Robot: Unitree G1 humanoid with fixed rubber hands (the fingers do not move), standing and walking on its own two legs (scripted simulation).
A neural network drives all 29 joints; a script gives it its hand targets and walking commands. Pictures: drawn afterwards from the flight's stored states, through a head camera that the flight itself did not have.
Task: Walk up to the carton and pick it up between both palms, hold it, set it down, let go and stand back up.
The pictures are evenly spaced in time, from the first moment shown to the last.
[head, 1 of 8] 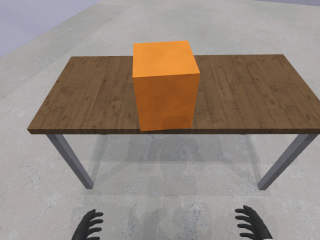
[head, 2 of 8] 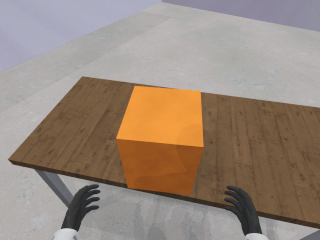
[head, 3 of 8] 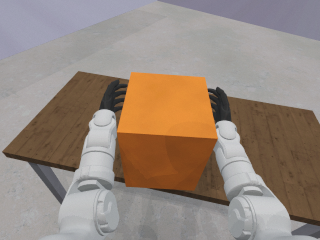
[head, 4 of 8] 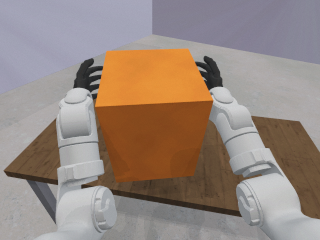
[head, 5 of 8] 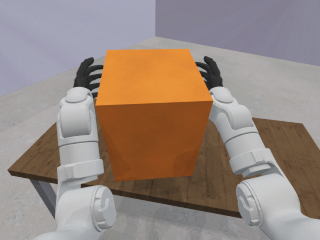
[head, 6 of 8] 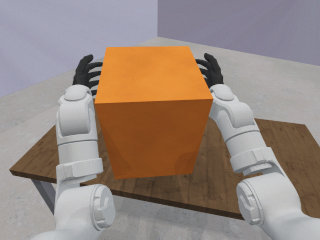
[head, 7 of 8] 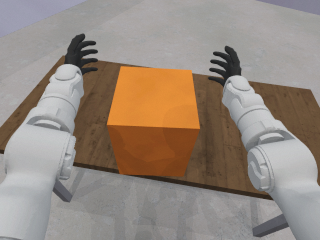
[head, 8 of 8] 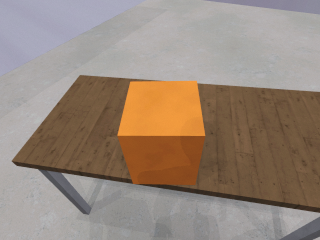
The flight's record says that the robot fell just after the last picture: no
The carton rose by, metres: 0.21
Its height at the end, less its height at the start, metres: +0.00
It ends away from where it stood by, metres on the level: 0.01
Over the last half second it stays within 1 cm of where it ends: yes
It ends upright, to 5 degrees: yes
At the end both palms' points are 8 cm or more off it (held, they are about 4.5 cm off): yes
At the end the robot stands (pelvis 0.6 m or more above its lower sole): yes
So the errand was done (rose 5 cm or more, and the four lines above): yes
